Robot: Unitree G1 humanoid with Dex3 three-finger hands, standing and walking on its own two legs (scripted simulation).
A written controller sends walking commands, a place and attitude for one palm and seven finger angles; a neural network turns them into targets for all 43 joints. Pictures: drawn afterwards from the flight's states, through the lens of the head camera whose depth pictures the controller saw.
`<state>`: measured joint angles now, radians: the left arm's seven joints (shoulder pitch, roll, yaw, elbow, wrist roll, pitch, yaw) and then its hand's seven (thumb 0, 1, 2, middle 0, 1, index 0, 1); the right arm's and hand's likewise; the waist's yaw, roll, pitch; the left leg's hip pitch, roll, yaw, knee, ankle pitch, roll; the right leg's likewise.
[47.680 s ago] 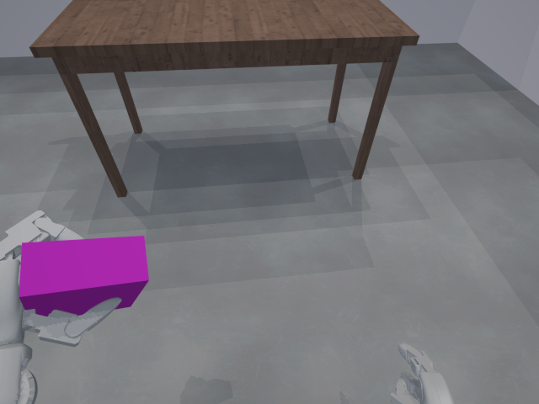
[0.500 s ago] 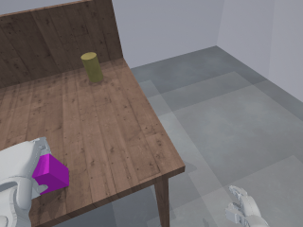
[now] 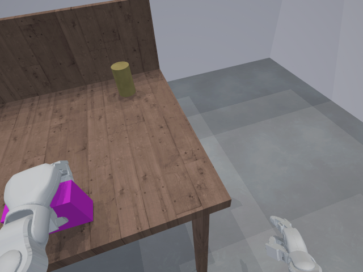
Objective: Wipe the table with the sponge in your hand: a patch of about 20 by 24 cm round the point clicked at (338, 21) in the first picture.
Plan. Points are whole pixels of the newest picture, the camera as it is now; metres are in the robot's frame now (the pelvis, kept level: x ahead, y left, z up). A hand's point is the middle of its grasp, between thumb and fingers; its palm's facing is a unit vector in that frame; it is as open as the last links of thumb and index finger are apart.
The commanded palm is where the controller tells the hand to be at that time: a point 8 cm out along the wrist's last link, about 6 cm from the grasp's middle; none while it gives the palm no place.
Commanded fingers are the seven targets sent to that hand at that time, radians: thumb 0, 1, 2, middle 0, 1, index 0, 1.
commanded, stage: lift the sponge slowly off the table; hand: left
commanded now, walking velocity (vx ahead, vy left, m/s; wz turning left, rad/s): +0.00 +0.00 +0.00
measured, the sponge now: (57, 213) +0.19 +0.32 +0.05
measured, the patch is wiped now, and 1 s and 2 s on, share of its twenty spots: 1.00 1.00 1.00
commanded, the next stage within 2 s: bring the sponge back beside the body in 1.60 s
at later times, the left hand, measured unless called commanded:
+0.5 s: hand (50, 188) +0.21 +0.29 +0.13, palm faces +0.12 -0.12 -0.99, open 9.1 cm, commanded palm +0.16 +0.29 +0.19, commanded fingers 0.00 0.10 1.30 -1.20 -1.60 -1.20 -1.60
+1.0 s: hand (43, 183) +0.20 +0.28 +0.16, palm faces +0.14 -0.08 -0.99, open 9.1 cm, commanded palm +0.15 +0.29 +0.23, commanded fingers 0.00 0.10 1.30 -1.20 -1.60 -1.20 -1.60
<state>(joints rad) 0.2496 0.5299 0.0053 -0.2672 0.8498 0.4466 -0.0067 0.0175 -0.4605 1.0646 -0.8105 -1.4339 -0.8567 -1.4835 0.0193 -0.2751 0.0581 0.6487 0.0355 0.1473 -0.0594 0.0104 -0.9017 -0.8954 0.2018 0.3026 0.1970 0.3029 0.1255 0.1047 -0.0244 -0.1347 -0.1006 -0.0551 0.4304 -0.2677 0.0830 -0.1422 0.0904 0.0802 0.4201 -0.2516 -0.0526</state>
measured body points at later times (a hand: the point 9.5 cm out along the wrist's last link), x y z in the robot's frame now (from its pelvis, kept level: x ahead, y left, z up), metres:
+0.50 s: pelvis +0.00 +0.00 +0.00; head -0.02 -0.04 +0.45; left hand +0.19 +0.29 +0.18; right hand +0.26 -0.18 -0.08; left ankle -0.03 +0.07 -0.74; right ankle -0.02 -0.10 -0.74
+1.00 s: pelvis -0.01 -0.02 +0.00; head -0.03 -0.07 +0.45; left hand +0.19 +0.28 +0.22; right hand +0.25 -0.21 -0.08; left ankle -0.03 +0.07 -0.74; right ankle -0.02 -0.10 -0.74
